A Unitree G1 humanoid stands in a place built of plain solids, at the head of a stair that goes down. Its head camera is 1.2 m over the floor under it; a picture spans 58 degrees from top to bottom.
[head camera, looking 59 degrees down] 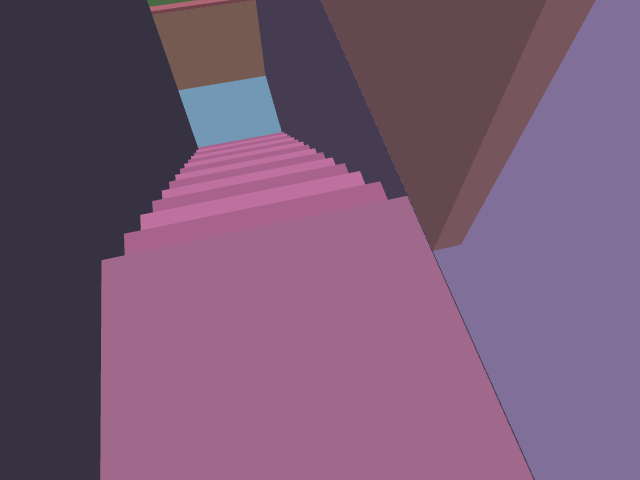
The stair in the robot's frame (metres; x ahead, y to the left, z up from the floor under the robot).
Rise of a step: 0.20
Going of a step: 0.23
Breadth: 1.02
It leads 14 degrees to the left of straight ahead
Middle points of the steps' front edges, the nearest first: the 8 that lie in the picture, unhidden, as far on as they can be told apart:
0.77 0.19 0.00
0.99 0.25 -0.20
1.21 0.31 -0.39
1.44 0.36 -0.59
1.66 0.42 -0.79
1.88 0.47 -0.99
2.10 0.53 -1.18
2.32 0.59 -1.38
